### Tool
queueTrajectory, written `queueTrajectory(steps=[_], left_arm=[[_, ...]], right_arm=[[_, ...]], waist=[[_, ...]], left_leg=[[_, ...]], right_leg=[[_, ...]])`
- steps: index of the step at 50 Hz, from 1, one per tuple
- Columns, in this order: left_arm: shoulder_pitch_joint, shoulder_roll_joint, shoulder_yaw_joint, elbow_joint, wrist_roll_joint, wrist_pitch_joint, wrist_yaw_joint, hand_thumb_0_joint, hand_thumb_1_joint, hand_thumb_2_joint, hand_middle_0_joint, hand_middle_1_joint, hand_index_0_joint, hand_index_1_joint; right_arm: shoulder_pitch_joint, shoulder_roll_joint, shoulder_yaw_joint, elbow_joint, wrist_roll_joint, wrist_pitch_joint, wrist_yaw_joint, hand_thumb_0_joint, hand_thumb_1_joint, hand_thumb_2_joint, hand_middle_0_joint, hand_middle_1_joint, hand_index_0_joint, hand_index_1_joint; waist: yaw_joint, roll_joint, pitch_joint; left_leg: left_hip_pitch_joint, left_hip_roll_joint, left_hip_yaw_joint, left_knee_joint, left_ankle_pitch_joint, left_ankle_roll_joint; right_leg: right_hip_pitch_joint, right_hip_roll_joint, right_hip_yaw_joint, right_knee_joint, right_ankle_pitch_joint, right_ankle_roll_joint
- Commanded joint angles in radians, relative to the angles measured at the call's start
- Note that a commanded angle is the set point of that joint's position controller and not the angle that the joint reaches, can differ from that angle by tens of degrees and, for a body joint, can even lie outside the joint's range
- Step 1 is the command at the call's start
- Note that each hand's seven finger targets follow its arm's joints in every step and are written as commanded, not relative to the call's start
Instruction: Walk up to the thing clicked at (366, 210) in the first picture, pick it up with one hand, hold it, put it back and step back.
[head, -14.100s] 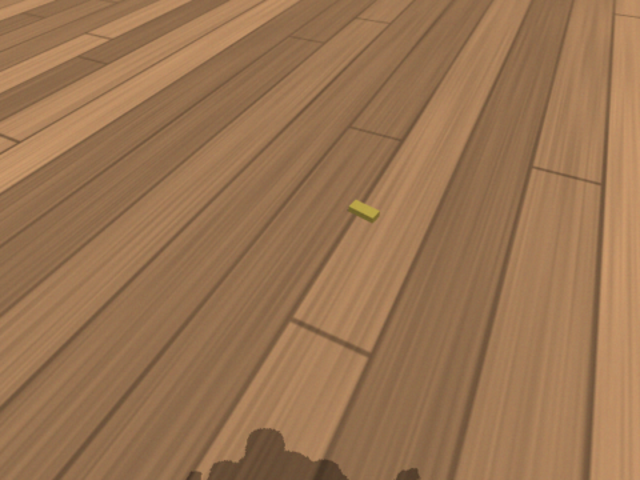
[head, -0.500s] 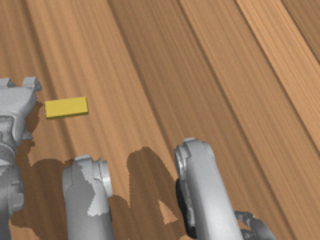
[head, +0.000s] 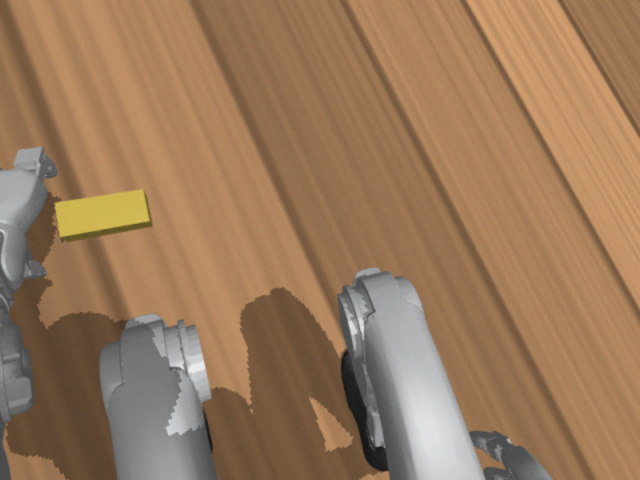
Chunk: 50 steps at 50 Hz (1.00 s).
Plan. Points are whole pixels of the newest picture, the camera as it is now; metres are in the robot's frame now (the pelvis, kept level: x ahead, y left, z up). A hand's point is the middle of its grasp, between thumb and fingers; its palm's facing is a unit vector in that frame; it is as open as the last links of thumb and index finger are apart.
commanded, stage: rise first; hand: left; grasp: from above
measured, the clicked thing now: (106, 215) +0.50 +0.26 -0.31
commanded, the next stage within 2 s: approach in 1.42 s
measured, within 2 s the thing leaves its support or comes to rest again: neither
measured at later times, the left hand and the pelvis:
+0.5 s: hand (37, 223) +0.46 +0.30 -0.18, palm faces -0.43 -0.08 -0.90, open 13.8 cm; pelvis +0.00 +0.00 -0.01, yaw -1 degrees
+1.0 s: hand (48, 218) +0.47 +0.29 -0.19, palm faces -0.42 -0.08 -0.90, open 13.6 cm; pelvis +0.00 +0.00 -0.01, yaw -2 degrees
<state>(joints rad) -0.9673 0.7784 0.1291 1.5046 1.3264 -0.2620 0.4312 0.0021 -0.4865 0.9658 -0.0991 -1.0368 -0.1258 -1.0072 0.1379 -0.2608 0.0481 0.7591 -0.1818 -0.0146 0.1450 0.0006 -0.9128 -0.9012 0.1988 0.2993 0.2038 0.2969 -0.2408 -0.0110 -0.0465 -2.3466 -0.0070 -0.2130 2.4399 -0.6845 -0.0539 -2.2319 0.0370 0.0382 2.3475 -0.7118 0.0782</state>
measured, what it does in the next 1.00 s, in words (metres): stands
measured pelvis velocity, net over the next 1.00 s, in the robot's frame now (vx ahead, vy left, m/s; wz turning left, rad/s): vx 0.00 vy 0.00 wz -0.03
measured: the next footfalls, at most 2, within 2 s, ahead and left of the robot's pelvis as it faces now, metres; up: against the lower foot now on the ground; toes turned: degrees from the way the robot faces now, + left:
none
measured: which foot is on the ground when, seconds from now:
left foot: down 0.00-1.00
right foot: down 0.00-1.00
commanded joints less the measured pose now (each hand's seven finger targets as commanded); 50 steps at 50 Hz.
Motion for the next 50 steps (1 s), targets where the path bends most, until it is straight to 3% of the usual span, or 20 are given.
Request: queueTrajectory(steps=[1,3,5,7,9,12,14,15,26,29,30,36,37,39,43,46,48,49,50], left_arm=[[-0.302,0.253,0.024,-0.145,-0.013,-0.003,0.040,0.000,-0.497,0.971,-0.100,-1.011,-0.114,-0.996],[-0.308,0.255,0.026,-0.133,-0.014,-0.002,0.043,0.000,-0.495,0.968,-0.096,-1.020,-0.114,-1.003],[-0.315,0.224,-0.001,-0.116,-0.016,-0.001,0.040,0.000,-0.511,0.981,-0.092,-1.020,-0.104,-1.007],[-0.333,0.265,0.023,-0.136,-0.014,-0.001,0.047,0.000,-0.520,0.991,-0.093,-1.016,-0.101,-1.009],[-0.313,0.238,0.006,-0.115,-0.010,0.003,0.048,0.000,-0.515,0.984,-0.087,-1.029,-0.100,-1.015],[-0.313,0.245,0.014,-0.098,-0.014,0.007,0.052,0.000,-0.502,0.974,-0.099,-1.014,-0.112,-1.001],[-0.326,0.253,0.012,-0.099,-0.015,0.009,0.053,0.000,-0.510,0.977,-0.085,-1.034,-0.102,-1.016],[-0.338,0.261,0.023,-0.119,-0.018,0.009,0.056,0.000,-0.504,0.973,-0.093,-1.028,-0.109,-1.012],[-0.331,0.235,-0.001,-0.096,-0.014,0.018,0.056,0.000,-0.494,0.966,-0.102,-1.026,-0.118,-1.010],[-0.328,0.248,0.012,-0.095,-0.014,0.020,0.060,0.000,-0.492,0.962,-0.101,-1.031,-0.120,-1.013],[-0.333,0.233,-0.005,-0.089,-0.016,0.021,0.059,0.000,-0.488,0.958,-0.103,-1.022,-0.121,-1.003],[-0.344,0.247,0.004,-0.093,-0.018,0.025,0.064,0.000,-0.480,0.958,-0.112,-1.010,-0.128,-0.994],[-0.345,0.249,0.013,-0.118,-0.020,0.025,0.066,0.000,-0.480,0.958,-0.119,-1.006,-0.132,-0.993],[-0.337,0.242,0.005,-0.086,-0.019,0.029,0.066,0.000,-0.473,0.950,-0.127,-0.999,-0.140,-0.987],[-0.335,0.251,0.018,-0.120,-0.023,0.039,0.069,0.000,-0.459,0.938,-0.138,-0.985,-0.151,-0.972],[-0.328,0.221,0.002,-0.116,-0.026,0.050,0.063,0.000,-0.464,0.944,-0.141,-0.980,-0.150,-0.971],[-0.330,0.245,0.013,-0.133,-0.029,0.052,0.059,0.000,-0.462,0.943,-0.145,-0.976,-0.154,-0.967],[-0.335,0.273,0.034,-0.157,-0.034,0.052,0.060,0.000,-0.451,0.931,-0.147,-0.974,-0.158,-0.962],[-0.320,0.246,0.015,-0.143,-0.028,0.055,0.056,0.000,-0.453,0.934,-0.158,-0.966,-0.164,-0.959]], right_arm=[[0.182,-0.264,-0.077,-0.015,-0.003,-0.008,-0.010,0.000,-0.904,-0.902,0.200,0.300,0.200,0.300],[0.180,-0.264,-0.075,-0.017,-0.004,-0.007,-0.009,0.000,-0.904,-0.902,0.200,0.300,0.200,0.300],[0.178,-0.262,-0.076,-0.014,-0.004,-0.011,-0.007,0.000,-0.905,-0.902,0.200,0.300,0.200,0.300],[0.183,-0.269,-0.071,-0.013,-0.004,-0.012,-0.009,0.000,-0.905,-0.902,0.200,0.300,0.200,0.300],[0.179,-0.264,-0.067,-0.012,-0.006,-0.014,-0.007,0.000,-0.905,-0.901,0.200,0.300,0.200,0.300],[0.179,-0.267,-0.065,-0.012,-0.006,-0.016,-0.006,0.000,-0.904,-0.901,0.200,0.300,0.200,0.300],[0.180,-0.271,-0.064,-0.016,-0.009,-0.022,-0.003,0.000,-0.905,-0.901,0.200,0.300,0.200,0.300],[0.185,-0.271,-0.062,-0.011,-0.007,-0.022,-0.004,0.000,-0.905,-0.901,0.200,0.300,0.200,0.300],[0.185,-0.272,-0.055,-0.021,-0.007,-0.022,0.004,0.000,-0.904,-0.901,0.200,0.300,0.200,0.300],[0.190,-0.277,-0.054,-0.020,-0.010,-0.022,0.005,0.000,-0.905,-0.901,0.200,0.300,0.200,0.300],[0.181,-0.274,-0.054,-0.020,-0.009,-0.025,0.007,0.000,-0.904,-0.900,0.200,0.300,0.200,0.300],[0.193,-0.277,-0.045,-0.024,-0.011,-0.027,0.012,0.000,-0.902,-0.900,0.200,0.300,0.200,0.300],[0.197,-0.279,-0.048,-0.026,-0.012,-0.025,0.012,0.000,-0.903,-0.900,0.200,0.300,0.200,0.300],[0.192,-0.278,-0.046,-0.023,-0.013,-0.029,0.014,0.000,-0.904,-0.900,0.200,0.300,0.200,0.300],[0.190,-0.280,-0.051,-0.029,-0.009,-0.031,0.014,0.000,-0.903,-0.900,0.200,0.300,0.200,0.300],[0.198,-0.276,-0.048,-0.026,-0.010,-0.033,0.020,0.000,-0.904,-0.900,0.200,0.300,0.200,0.300],[0.201,-0.279,-0.051,-0.027,-0.005,-0.037,0.021,0.000,-0.904,-0.900,0.200,0.300,0.200,0.300],[0.194,-0.285,-0.055,-0.031,0.000,-0.036,0.019,0.000,-0.904,-0.900,0.200,0.300,0.200,0.300],[0.197,-0.279,-0.054,-0.034,0.000,-0.032,0.021,0.000,-0.904,-0.900,0.200,0.300,0.200,0.300]], waist=[[-0.006,0.324,-0.668],[-0.010,0.311,-0.660],[-0.027,0.311,-0.626],[-0.019,0.333,-0.648],[-0.026,0.319,-0.648],[-0.022,0.308,-0.635],[-0.038,0.307,-0.624],[-0.027,0.315,-0.643],[-0.041,0.348,-0.634],[-0.038,0.347,-0.633],[-0.047,0.351,-0.618],[-0.053,0.337,-0.646],[-0.043,0.356,-0.655],[-0.056,0.344,-0.631],[-0.040,0.360,-0.650],[-0.054,0.342,-0.635],[-0.046,0.364,-0.650],[-0.028,0.360,-0.682],[-0.032,0.373,-0.683]], left_leg=[[0.573,0.002,0.158,-0.257,0.162,0.067],[0.556,0.001,0.157,-0.257,0.145,0.068],[0.557,0.002,0.152,-0.260,0.134,0.067],[0.561,0.001,0.155,-0.247,0.162,0.067],[0.564,0.002,0.153,-0.239,0.178,0.067],[0.548,0.001,0.155,-0.240,0.160,0.067],[0.537,0.002,0.153,-0.232,0.158,0.069],[0.549,0.001,0.151,-0.237,0.165,0.067],[0.557,0.003,0.145,-0.234,0.172,0.061],[0.553,0.002,0.145,-0.233,0.175,0.060],[0.550,0.005,0.144,-0.231,0.171,0.060],[0.544,0.004,0.142,-0.218,0.190,0.064],[0.558,0.003,0.144,-0.228,0.194,0.061],[0.542,0.004,0.142,-0.221,0.180,0.062],[0.549,0.003,0.147,-0.229,0.171,0.062],[0.544,0.002,0.147,-0.224,0.182,0.064],[0.561,0.003,0.144,-0.232,0.187,0.062],[0.571,0.005,0.142,-0.233,0.191,0.061],[0.573,0.003,0.146,-0.235,0.199,0.059]], right_leg=[[0.258,0.006,-0.198,-0.216,0.228,-0.098],[0.249,0.006,-0.200,-0.215,0.215,-0.098],[0.224,0.007,-0.205,-0.213,0.205,-0.100],[0.247,0.004,-0.201,-0.206,0.233,-0.096],[0.250,0.007,-0.202,-0.201,0.252,-0.096],[0.248,0.007,-0.202,-0.209,0.236,-0.097],[0.249,0.008,-0.204,-0.208,0.241,-0.095],[0.251,0.007,-0.205,-0.200,0.242,-0.096],[0.240,0.011,-0.213,-0.185,0.251,-0.098],[0.242,0.009,-0.215,-0.180,0.253,-0.098],[0.228,0.011,-0.216,-0.180,0.250,-0.097],[0.261,0.014,-0.214,-0.186,0.276,-0.095],[0.262,0.010,-0.215,-0.182,0.275,-0.096],[0.245,0.012,-0.218,-0.178,0.265,-0.096],[0.258,0.013,-0.214,-0.191,0.257,-0.097],[0.264,0.010,-0.213,-0.190,0.271,-0.094],[0.264,0.010,-0.215,-0.189,0.272,-0.096],[0.264,0.009,-0.214,-0.187,0.269,-0.098],[0.274,0.009,-0.213,-0.186,0.278,-0.100]])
